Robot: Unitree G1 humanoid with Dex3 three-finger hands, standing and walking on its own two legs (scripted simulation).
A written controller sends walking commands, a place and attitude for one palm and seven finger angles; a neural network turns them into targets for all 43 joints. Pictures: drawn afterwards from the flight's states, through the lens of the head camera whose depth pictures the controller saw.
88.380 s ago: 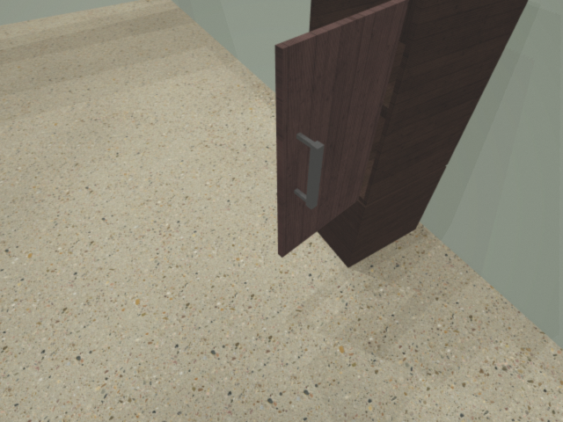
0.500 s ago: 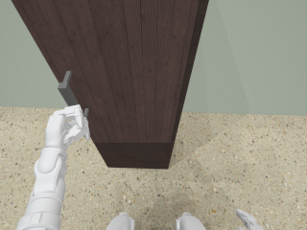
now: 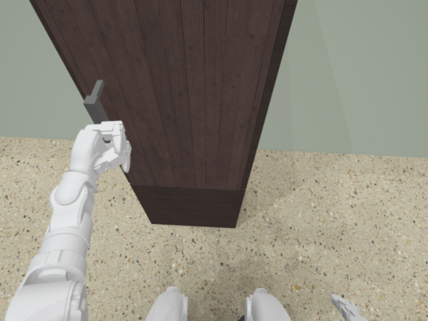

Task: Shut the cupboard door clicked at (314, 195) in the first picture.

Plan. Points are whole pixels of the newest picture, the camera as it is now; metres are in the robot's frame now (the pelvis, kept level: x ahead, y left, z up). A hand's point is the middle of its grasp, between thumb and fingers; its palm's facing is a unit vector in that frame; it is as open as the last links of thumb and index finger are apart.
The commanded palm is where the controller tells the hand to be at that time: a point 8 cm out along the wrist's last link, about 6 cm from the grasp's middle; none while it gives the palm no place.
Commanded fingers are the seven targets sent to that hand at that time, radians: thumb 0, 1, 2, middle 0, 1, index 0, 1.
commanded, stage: push the door shut along its arc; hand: left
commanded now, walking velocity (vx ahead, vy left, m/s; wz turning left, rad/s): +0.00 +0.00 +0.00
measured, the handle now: (110, 124) +0.47 +0.22 +0.06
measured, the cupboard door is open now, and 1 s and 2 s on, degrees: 0 0 0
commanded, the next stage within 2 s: pull the fist back off the door in 0.10 s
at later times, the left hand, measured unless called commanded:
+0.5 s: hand (129, 151) +0.41 +0.17 +0.06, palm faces +0.02 -1.00 -0.05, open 3.2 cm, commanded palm +0.39 +0.21 +0.06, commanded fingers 0.00 0.90 0.90 -1.30 -1.50 -1.30 -1.50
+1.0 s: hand (125, 179) +0.35 +0.17 +0.06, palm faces -0.01 -1.00 -0.02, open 3.1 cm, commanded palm +0.31 +0.22 +0.06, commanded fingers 0.00 0.90 0.90 -1.30 -1.50 -1.30 -1.50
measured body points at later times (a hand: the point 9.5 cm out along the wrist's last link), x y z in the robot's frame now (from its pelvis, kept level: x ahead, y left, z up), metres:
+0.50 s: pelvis -0.05 +0.00 -0.02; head +0.03 +0.01 +0.43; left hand +0.40 +0.22 +0.07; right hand +0.05 -0.26 -0.13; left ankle +0.03 +0.12 -0.66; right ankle +0.03 -0.12 -0.66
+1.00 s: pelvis +0.02 +0.01 +0.01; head +0.08 +0.01 +0.46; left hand +0.34 +0.22 +0.06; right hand +0.13 -0.25 -0.09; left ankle +0.03 +0.12 -0.66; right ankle +0.03 -0.12 -0.66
